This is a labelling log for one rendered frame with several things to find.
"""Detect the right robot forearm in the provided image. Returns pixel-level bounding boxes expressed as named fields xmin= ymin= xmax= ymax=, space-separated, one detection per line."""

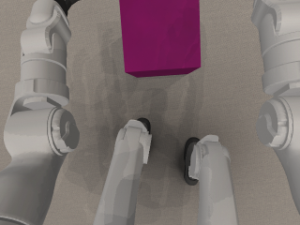
xmin=250 ymin=0 xmax=300 ymax=97

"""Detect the robot left hand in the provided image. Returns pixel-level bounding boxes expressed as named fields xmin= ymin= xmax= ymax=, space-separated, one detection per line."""
xmin=54 ymin=0 xmax=81 ymax=16

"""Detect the carton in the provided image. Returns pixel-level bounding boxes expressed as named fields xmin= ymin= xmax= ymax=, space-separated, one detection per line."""
xmin=119 ymin=0 xmax=202 ymax=78

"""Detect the robot foot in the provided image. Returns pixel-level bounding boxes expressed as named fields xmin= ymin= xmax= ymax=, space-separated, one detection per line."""
xmin=137 ymin=117 xmax=151 ymax=135
xmin=184 ymin=137 xmax=199 ymax=186

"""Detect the robot left upper arm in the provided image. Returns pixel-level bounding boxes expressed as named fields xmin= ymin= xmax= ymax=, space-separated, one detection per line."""
xmin=0 ymin=107 xmax=80 ymax=225

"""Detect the left robot forearm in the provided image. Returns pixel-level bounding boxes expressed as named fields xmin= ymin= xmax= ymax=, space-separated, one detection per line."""
xmin=3 ymin=0 xmax=71 ymax=150

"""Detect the robot left foot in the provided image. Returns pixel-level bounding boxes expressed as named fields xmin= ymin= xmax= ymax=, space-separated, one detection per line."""
xmin=137 ymin=117 xmax=151 ymax=135

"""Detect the robot right upper arm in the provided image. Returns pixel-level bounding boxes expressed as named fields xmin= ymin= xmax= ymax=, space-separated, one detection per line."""
xmin=255 ymin=96 xmax=300 ymax=215

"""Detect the robot right foot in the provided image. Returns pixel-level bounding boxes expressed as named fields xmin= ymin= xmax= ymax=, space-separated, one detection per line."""
xmin=184 ymin=137 xmax=199 ymax=186

